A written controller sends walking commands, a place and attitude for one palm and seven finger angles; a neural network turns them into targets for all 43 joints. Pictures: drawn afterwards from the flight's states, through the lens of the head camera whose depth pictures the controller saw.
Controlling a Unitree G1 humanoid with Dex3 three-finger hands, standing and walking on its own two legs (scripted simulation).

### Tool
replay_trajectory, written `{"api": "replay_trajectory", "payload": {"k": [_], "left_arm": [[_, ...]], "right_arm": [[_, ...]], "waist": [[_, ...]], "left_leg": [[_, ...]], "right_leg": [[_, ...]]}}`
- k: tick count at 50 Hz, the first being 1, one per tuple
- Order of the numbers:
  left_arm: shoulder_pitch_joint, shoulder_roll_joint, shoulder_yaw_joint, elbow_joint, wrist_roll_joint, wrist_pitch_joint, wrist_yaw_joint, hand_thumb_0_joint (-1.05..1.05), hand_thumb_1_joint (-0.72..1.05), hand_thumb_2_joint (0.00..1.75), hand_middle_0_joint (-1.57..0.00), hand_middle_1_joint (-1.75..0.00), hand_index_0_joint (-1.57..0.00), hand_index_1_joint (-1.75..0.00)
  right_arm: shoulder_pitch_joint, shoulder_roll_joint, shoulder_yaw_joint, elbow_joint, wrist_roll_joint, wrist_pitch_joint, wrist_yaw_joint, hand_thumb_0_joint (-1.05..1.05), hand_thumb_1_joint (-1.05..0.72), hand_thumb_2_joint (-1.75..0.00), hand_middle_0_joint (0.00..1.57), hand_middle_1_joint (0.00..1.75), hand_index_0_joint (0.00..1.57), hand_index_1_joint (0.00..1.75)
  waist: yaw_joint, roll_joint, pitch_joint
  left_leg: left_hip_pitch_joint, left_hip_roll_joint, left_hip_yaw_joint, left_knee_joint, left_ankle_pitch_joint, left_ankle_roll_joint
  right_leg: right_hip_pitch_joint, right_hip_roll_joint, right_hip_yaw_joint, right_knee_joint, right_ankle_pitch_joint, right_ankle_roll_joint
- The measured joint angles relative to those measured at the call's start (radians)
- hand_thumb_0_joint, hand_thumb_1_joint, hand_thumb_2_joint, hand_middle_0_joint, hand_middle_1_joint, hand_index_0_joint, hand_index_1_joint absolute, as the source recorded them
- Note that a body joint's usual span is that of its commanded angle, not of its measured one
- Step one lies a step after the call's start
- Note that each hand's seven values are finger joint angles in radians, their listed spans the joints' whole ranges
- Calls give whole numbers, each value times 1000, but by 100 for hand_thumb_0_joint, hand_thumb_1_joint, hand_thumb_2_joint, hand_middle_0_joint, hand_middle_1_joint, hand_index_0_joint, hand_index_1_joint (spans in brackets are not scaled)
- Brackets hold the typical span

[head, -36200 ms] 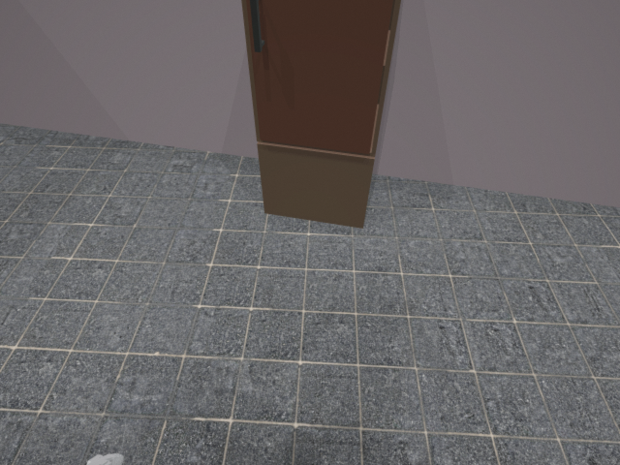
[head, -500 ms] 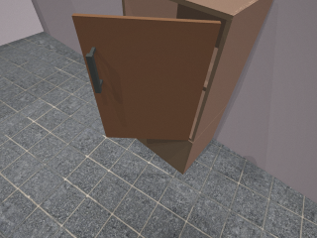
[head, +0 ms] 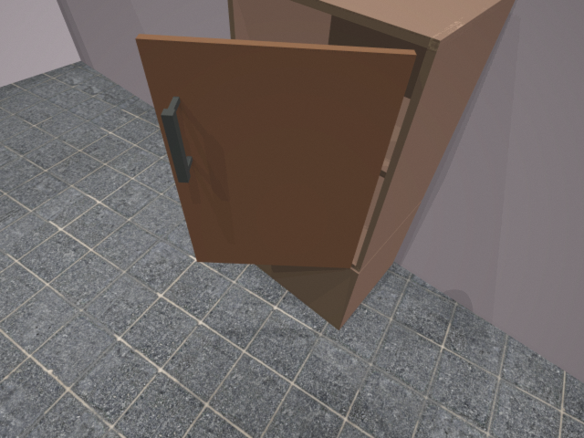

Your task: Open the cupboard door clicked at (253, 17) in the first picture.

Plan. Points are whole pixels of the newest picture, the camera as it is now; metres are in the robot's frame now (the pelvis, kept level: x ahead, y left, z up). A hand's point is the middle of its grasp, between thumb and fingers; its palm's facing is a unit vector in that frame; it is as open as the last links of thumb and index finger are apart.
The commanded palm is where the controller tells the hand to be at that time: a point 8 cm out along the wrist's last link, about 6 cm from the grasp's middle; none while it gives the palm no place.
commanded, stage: raise the hand with hooked fingers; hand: left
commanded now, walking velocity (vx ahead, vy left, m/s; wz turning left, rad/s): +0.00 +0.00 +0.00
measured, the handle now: (179, 141) +0.57 +0.24 +0.08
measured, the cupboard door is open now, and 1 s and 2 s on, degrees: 39 39 39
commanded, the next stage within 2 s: none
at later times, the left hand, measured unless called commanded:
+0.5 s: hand (140, 430) +0.14 +0.20 -0.05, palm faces +0.15 -0.99 -0.04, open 8.8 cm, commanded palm +0.13 +0.26 -0.02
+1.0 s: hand (116, 366) +0.20 +0.23 +0.02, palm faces +0.06 -1.00 -0.05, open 11.9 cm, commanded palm +0.17 +0.28 +0.03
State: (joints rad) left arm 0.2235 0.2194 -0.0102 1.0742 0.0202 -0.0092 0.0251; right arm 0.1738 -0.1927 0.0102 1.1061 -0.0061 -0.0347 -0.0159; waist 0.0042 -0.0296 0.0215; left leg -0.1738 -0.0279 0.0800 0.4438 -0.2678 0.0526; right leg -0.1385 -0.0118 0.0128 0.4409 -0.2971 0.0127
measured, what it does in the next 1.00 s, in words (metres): stands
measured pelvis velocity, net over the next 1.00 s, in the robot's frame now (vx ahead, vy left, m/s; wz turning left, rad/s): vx -0.03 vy -0.02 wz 0.04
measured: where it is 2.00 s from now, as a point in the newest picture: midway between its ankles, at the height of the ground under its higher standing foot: outside the picture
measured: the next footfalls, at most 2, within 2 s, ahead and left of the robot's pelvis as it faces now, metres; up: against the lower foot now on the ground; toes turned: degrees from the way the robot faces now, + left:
none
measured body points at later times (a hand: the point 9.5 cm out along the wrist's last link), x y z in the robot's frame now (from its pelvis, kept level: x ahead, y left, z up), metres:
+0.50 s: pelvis -0.04 -0.04 -0.08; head +0.00 -0.03 +0.37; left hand +0.13 +0.26 -0.04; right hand +0.19 -0.28 -0.13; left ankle -0.02 +0.08 -0.74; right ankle -0.03 -0.12 -0.74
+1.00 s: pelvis -0.03 -0.02 -0.04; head +0.00 -0.02 +0.41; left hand +0.19 +0.29 +0.03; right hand +0.11 -0.28 -0.12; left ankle -0.02 +0.08 -0.74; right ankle -0.03 -0.12 -0.74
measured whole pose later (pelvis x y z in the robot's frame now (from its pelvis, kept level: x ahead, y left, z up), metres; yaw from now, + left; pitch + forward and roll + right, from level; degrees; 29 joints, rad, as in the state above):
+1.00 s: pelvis -0.03 -0.02 -0.04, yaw +2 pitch +9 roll -2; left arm 0.22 0.33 0.36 0.21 -0.37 -0.32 -0.44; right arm 0.31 -0.29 0.00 0.62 0.05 -0.26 -0.08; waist -0.01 0.02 -0.09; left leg -0.63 0.02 0.02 0.87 -0.40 0.02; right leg -0.56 0.02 -0.07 0.83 -0.43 -0.03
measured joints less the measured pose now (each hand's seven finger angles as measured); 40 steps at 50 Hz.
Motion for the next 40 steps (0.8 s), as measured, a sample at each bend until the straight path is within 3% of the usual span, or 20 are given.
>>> {"api": "replay_trajectory", "payload": {"k": [3, 4, 5, 7, 9, 11, 15, 17, 19, 21, 24, 28, 31, 35, 40], "left_arm": [[0, 1, 1, -1, 2, -3, 9, 0, 90, 89, -20, -30, -20, -30], [48, -6, 38, -160, -32, 60, 8, 0, 90, 89, -20, -30, -20, -30], [108, -10, 69, -358, -54, 76, 14, 1, 90, 89, -20, -30, -20, -30], [200, -8, 86, -673, -98, 32, 45, 1, 89, 89, -20, -31, -20, -31], [203, -14, 110, -844, -139, -45, 34, 1, 87, 88, -20, -32, -20, -32], [161, -20, 152, -899, -174, -171, -18, 1, 85, 87, -20, -33, -20, -34], [105, -9, 224, -880, -246, -441, -219, 0, 78, 84, -20, -38, -20, -38], [102, 7, 241, -862, -279, -519, -335, 0, 74, 82, -20, -40, -20, -41], [113, 17, 256, -852, -313, -515, -417, 0, 70, 81, -21, -43, -21, -43], [125, 22, 275, -844, -342, -473, -451, 0, 65, 79, -21, -46, -22, -46], [143, 29, 307, -876, -357, -430, -433, 1, 58, 76, -22, -50, -22, -51], [127, 49, 325, -934, -360, -432, -419, 1, 49, 72, -23, -56, -23, -56], [71, 82, 325, -928, -366, -416, -452, 1, 42, 69, -23, -61, -23, -61], [10, 125, 344, -876, -386, -335, -498, 1, 32, 65, -24, -67, -24, -67], [2, 135, 386, -840, -409, -295, -491, 0, 21, 60, -25, -74, -25, -74]], "right_arm": [[-2, -9, -1, -9, 3, 4, 0, 0, -90, -90, 20, 30, 20, 30], [20, -11, -7, -58, 15, -3, -1, 0, -90, -90, 20, 30, 20, 30], [52, -11, -8, -111, 22, -45, -12, 0, -90, -90, 20, 30, 20, 30], [99, -9, -14, -192, 32, -136, -26, 1, -90, -90, 20, 30, 20, 30], [116, -12, -29, -265, 27, -188, -22, 1, -90, -90, 20, 30, 20, 30], [101, -20, -35, -323, 18, -206, -13, 1, -90, -90, 20, 30, 20, 30], [25, -31, -50, -414, 12, -211, 16, 1, -90, -90, 20, 30, 20, 30], [-4, -41, -58, -464, 19, -215, 24, 1, -90, -90, 20, 30, 20, 30], [-19, -55, -61, -513, 30, -211, 18, 1, -90, -90, 20, 30, 20, 30], [-23, -69, -61, -551, 42, -205, -1, 1, -90, -90, 20, 30, 20, 30], [-15, -77, -54, -573, 47, -204, -30, 1, -90, -90, 20, 30, 20, 30], [11, -70, -26, -548, 46, -214, -58, 1, -90, -90, 20, 30, 20, 30], [26, -59, 1, -517, 49, -217, -69, 1, -90, -90, 20, 30, 20, 30], [56, -45, 23, -498, 53, -207, -70, 1, -90, -90, 20, 30, 20, 30], [107, -53, 18, -499, 52, -206, -62, 1, -90, -90, 20, 30, 20, 30]], "waist": [[-1, 7, 1], [-6, 8, 3], [1, 2, 5], [1, -7, -12], [-17, 3, -35], [-26, 12, -73], [-26, 18, -142], [-19, 12, -157], [-9, 9, -165], [6, 13, -166], [25, 21, -153], [35, 34, -141], [27, 46, -131], [3, 55, -127], [-19, 60, -127]], "left_leg": [[-9, 3, -4, 11, -4, -1], [-21, 2, -9, 23, -9, -2], [-20, -4, -10, 18, -7, -3], [-23, -21, -11, 5, 3, -7], [-72, -31, -30, 51, -7, -6], [-175, -27, -37, 151, -42, -7], [-410, 11, -29, 370, -122, -20], [-508, 24, -30, 474, -160, -29], [-579, 32, -37, 556, -184, -41], [-622, 40, -52, 612, -207, -47], [-645, 51, -82, 653, -220, -59], [-637, 60, -119, 652, -217, -69], [-619, 63, -132, 629, -203, -72], [-578, 66, -119, 569, -178, -72], [-523, 63, -87, 493, -151, -61]], "right_leg": [[0, 2, -4, -4, 0, 2], [-8, 1, -10, 4, -2, 1], [-25, -5, -14, 35, -8, -9], [-76, -24, -33, 123, -21, -26], [-115, -32, -53, 159, -42, -32], [-181, -31, -62, 192, -87, -21], [-415, -3, -57, 395, -143, -33], [-511, 6, -59, 491, -159, -45], [-579, 11, -66, 573, -197, -54], [-616, 18, -80, 625, -234, -62], [-622, 30, -110, 646, -243, -75], [-593, 43, -145, 618, -234, -86], [-569, 49, -157, 584, -218, -88], [-536, 52, -143, 530, -190, -82], [-496, 49, -111, 466, -158, -70]]}}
